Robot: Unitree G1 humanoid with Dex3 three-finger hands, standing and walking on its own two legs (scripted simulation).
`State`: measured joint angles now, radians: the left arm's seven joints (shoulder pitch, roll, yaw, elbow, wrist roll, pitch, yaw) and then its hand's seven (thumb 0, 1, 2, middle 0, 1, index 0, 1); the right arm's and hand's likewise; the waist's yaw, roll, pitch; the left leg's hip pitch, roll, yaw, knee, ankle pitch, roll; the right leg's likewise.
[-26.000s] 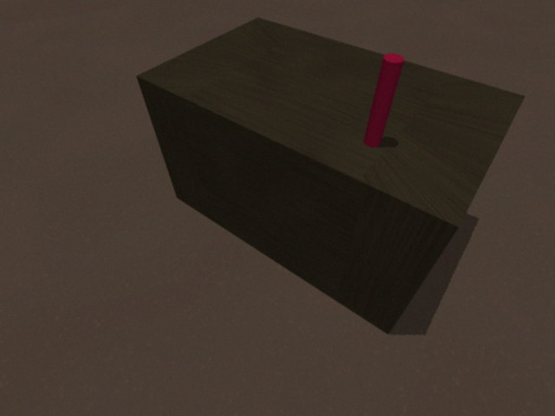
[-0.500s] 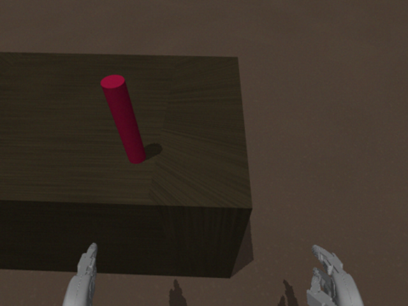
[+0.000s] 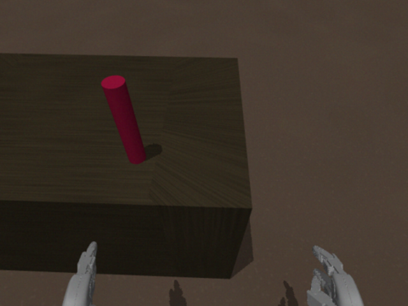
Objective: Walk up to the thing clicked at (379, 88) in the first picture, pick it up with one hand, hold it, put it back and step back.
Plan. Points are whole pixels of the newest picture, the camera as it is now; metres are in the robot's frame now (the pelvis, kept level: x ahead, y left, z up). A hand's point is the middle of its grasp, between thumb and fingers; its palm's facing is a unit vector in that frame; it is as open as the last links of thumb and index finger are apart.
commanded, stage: home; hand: left
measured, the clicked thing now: (127, 125) +0.51 +0.20 +0.06
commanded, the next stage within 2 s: stand in 0.66 s
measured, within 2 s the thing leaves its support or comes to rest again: neither
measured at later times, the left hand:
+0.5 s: hand out of the picture +0.14 +0.21 -0.08, palm faces -0.06 -0.93 -0.37, open 17.6 cm
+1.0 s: hand out of the picture +0.04 +0.24 -0.10, palm faces -0.02 -0.94 -0.34, open 14.9 cm
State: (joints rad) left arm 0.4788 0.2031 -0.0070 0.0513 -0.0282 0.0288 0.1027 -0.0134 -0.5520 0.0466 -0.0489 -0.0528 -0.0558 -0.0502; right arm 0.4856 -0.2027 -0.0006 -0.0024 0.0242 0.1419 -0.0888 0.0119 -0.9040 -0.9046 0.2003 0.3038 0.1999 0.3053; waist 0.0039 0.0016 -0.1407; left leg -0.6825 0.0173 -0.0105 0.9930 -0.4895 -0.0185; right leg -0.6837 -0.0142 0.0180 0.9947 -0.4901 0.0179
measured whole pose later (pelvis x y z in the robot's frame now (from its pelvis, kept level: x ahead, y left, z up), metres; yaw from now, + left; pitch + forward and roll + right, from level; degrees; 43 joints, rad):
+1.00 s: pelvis -0.01 -0.01 +0.06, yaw +0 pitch -3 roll +0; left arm 0.20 0.32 0.01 1.06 0.02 -0.01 0.01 -0.01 -0.22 0.39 -0.16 -0.23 -0.17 -0.22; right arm 0.20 -0.31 -0.01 1.06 -0.03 -0.01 -0.01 0.01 -0.91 -0.90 0.20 0.30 0.20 0.30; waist 0.00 0.01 0.05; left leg -0.20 0.03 -0.01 0.51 -0.26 -0.03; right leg -0.21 -0.01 0.01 0.52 -0.26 0.01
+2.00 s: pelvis -0.01 +0.01 +0.07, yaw -1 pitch -3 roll +0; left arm 0.11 0.33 0.01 1.17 0.01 -0.01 0.00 0.00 0.90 0.89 -0.20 -0.30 -0.21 -0.30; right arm 0.12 -0.34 -0.01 1.16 -0.02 -0.01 0.00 0.00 -0.91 -0.90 0.20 0.30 0.20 0.30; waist -0.01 0.01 0.06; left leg -0.11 0.01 0.02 0.34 -0.18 -0.01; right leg -0.12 -0.02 0.04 0.35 -0.17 0.03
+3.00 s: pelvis +0.01 +0.01 +0.07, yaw -2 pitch -2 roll +0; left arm 0.11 0.34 0.01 1.14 0.01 -0.01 0.00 0.00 0.90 0.89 -0.20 -0.30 -0.21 -0.30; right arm 0.12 -0.35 0.00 1.14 -0.01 -0.01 0.00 0.00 -0.91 -0.90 0.20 0.30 0.20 0.30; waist -0.01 0.01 0.06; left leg -0.10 0.02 0.03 0.33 -0.19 -0.01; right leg -0.11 -0.02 0.04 0.33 -0.18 0.03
